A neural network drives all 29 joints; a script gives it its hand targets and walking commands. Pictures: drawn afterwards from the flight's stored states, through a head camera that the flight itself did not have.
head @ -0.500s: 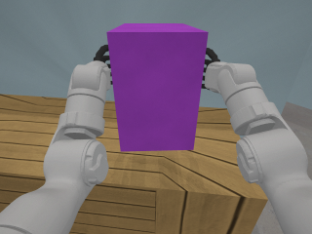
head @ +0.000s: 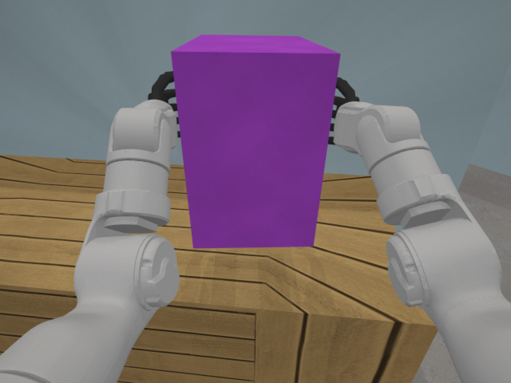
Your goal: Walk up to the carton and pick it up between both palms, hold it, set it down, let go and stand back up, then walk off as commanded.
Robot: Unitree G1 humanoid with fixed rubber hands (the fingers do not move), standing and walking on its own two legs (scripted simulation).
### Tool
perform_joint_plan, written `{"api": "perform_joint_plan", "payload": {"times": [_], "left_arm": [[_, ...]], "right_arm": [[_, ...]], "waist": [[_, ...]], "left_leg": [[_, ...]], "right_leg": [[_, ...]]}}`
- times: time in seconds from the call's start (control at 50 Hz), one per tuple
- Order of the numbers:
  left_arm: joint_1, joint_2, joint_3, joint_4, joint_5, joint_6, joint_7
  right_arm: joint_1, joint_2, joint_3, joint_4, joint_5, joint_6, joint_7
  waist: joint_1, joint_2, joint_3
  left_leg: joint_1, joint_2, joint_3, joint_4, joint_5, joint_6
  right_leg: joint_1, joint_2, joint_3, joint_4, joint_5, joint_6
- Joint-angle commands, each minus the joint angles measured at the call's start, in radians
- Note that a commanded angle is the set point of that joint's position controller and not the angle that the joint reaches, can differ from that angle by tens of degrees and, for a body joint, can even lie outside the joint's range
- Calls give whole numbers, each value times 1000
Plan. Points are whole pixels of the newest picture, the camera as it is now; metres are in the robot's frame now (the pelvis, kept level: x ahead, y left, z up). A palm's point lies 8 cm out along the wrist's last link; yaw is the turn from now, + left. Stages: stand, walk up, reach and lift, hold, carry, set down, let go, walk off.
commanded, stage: hold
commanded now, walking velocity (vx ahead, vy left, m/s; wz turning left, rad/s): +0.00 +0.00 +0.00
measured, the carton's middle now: (251, 130) +0.41 -0.01 +0.30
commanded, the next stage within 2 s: set down in 0.04 s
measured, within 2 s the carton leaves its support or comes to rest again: neither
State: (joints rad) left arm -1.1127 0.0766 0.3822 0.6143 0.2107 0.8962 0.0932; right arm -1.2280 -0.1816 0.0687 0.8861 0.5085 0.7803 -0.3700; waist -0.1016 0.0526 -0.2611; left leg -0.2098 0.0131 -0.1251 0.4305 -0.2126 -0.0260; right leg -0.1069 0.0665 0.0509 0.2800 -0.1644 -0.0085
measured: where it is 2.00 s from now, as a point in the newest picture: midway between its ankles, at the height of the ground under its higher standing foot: outside the picture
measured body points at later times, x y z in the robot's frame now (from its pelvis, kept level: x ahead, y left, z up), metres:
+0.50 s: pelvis +0.00 +0.00 +0.00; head -0.08 +0.04 +0.44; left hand +0.43 +0.15 +0.35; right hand +0.39 -0.12 +0.33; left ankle +0.01 +0.13 -0.75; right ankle -0.01 -0.12 -0.75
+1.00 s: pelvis +0.01 +0.02 +0.00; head -0.05 +0.05 +0.45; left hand +0.45 +0.13 +0.29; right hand +0.41 -0.13 +0.26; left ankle +0.01 +0.13 -0.75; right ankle -0.01 -0.12 -0.75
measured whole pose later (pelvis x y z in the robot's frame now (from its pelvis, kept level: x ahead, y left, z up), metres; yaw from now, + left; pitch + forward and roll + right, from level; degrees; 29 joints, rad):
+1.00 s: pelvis +0.01 +0.02 +0.00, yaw -1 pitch -2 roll -2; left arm -1.14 0.15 0.29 0.84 0.20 0.53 0.07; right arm -1.05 -0.04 -0.07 0.89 0.30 0.39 -0.32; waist -0.15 -0.03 -0.12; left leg -0.14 -0.01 -0.08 0.40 -0.22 0.01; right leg -0.03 0.03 0.06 0.23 -0.16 0.02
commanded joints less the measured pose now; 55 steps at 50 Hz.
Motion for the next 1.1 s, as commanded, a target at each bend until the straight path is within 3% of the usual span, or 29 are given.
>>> {"api": "perform_joint_plan", "payload": {"times": [0.0,0.06,0.08,0.12,0.16,0.18,0.28,0.3,0.32,0.36,0.4,0.42,0.5,0.58,0.6,0.62,0.68,0.7,0.72,0.74,0.8,0.82,0.84,0.9,0.98,1.0,1.04,1.06,1.08], "left_arm": [[-879,-621,-258,-126,-174,-76,-160],[-942,-562,-218,-68,-192,-99,-182],[-987,-568,-222,-58,-203,-101,-171],[-956,-553,-256,-31,-215,-129,-176],[-964,-567,-254,-21,-216,-152,-178],[-1003,-551,-248,-59,-212,-174,-183],[-974,-484,-114,195,-126,-263,-224],[-928,-459,-84,217,-94,-273,-233],[-914,-456,-104,247,-100,-279,-239],[-890,-461,-91,258,-79,-304,-253],[-834,-444,-55,282,-40,-317,-263],[-847,-446,-76,302,-25,-325,-270],[-880,-487,-160,184,-60,-367,-256],[-871,-578,-285,103,-116,-384,-243],[-869,-606,-315,70,-121,-385,-231],[-864,-615,-336,53,-137,-382,-226],[-887,-671,-381,29,-157,-397,-215],[-847,-691,-404,-15,-174,-389,-208],[-833,-669,-386,35,-155,-396,-199],[-864,-678,-397,-11,-160,-392,-199],[-828,-671,-406,27,-178,-397,-190],[-822,-663,-391,57,-163,-402,-197],[-821,-667,-386,56,-159,-398,-195],[-769,-671,-353,92,-149,-408,-183],[-721,-672,-332,120,-150,-413,-194],[-736,-651,-330,141,-138,-416,-203],[-737,-617,-281,175,-112,-422,-220],[-749,-605,-281,209,-112,-423,-221],[-729,-603,-262,220,-106,-424,-232]], "right_arm": [[-917,664,90,-340,174,-68,153],[-935,696,46,-361,129,-87,170],[-963,699,47,-331,113,-80,172],[-1007,678,60,-374,113,-123,176],[-1007,665,17,-354,76,-156,162],[-979,666,1,-318,69,-156,164],[-933,651,-131,-126,-69,-240,167],[-953,634,-138,-127,-96,-265,172],[-948,612,-141,-112,-94,-282,163],[-917,573,-142,-88,-107,-308,165],[-885,559,-162,-54,-143,-335,169],[-858,555,-186,-33,-162,-347,169],[-917,583,-129,-135,-187,-422,191],[-907,609,-85,-245,-171,-469,176],[-916,590,-62,-268,-165,-476,182],[-921,590,-59,-290,-157,-477,178],[-903,631,-47,-329,-163,-495,178],[-899,649,-18,-379,-120,-494,180],[-881,634,-6,-332,-152,-493,180],[-909,656,2,-423,-135,-495,182],[-895,665,13,-380,-140,-489,184],[-861,679,18,-315,-158,-482,184],[-915,673,42,-399,-142,-490,185],[-882,668,40,-367,-140,-489,188],[-868,724,91,-396,-123,-489,185],[-872,687,52,-375,-138,-490,179],[-847,706,48,-333,-168,-484,175],[-853,690,31,-293,-168,-478,177],[-825,710,35,-308,-186,-480,176]], "waist": [[6,-15,-285],[-2,-56,-295],[10,-11,-315],[14,-29,-357],[-33,-28,-328],[-30,8,-305],[-30,-29,-158],[-18,-61,-192],[-29,-16,-156],[-41,-9,-162],[-42,-47,-128],[-66,-22,-117],[-54,40,-256],[-107,100,-306],[-90,125,-329],[-118,139,-303],[-120,162,-347],[-112,204,-373],[-105,149,-319],[-84,159,-395],[-96,119,-372],[-95,145,-317],[-64,102,-350],[-43,67,-340],[-36,-20,-350],[-59,11,-334],[-51,-52,-271],[-60,-10,-221],[-27,-29,-225]], "left_leg": [[99,-61,65,-37,256,-51],[88,-62,77,-66,158,0],[85,-61,80,-73,155,-3],[139,-64,83,-49,239,-14],[162,-59,71,-41,256,-28],[152,-52,71,-47,234,-30],[105,-52,88,-118,9,12],[127,-53,103,-114,63,14],[138,-56,106,-107,86,1],[187,-57,107,-93,186,-13],[223,-50,112,-103,188,-10],[232,-53,115,-105,177,-20],[296,-53,113,-75,322,-30],[367,-54,110,-30,434,-66],[404,-48,106,-17,495,-77],[412,-47,108,-4,528,-87],[406,-45,109,-11,467,-87],[454,-44,111,8,550,-97],[439,-39,95,9,517,-93],[454,-45,106,24,557,-90],[430,-41,94,9,489,-82],[401,-48,109,-1,444,-83],[400,-46,107,-5,454,-71],[358,-51,118,-9,428,-69],[384,-51,110,-11,476,-45],[361,-59,115,-23,443,-50],[328,-57,114,-47,374,-31],[316,-58,122,-63,328,-30],[304,-57,128,-67,322,-25]], "right_leg": [[95,38,-25,-11,230,57],[48,31,-20,-30,167,53],[56,32,-24,-26,155,52],[81,26,-35,-18,240,45],[64,32,-48,-24,256,46],[48,25,-48,-25,224,47],[34,-22,-35,-84,33,41],[65,-12,-56,-82,83,42],[54,-15,-55,-74,130,47],[111,-9,-63,-71,211,46],[116,-2,-78,-93,191,45],[110,0,-79,-100,162,39],[156,2,-91,-68,237,38],[164,5,-107,-47,320,34],[134,21,-118,-38,310,29],[110,17,-124,-48,310,26],[97,12,-120,-45,274,30],[105,15,-126,-37,303,20],[76,18,-129,-34,293,23],[108,24,-121,-32,300,22],[82,18,-115,-48,281,28],[59,8,-112,-46,266,26],[105,11,-114,-40,273,27],[105,21,-111,-39,277,34],[126,21,-104,-32,406,41],[115,16,-111,-40,378,45],[128,5,-97,-51,355,54],[108,-6,-91,-41,325,58],[131,-3,-90,-46,301,60]]}}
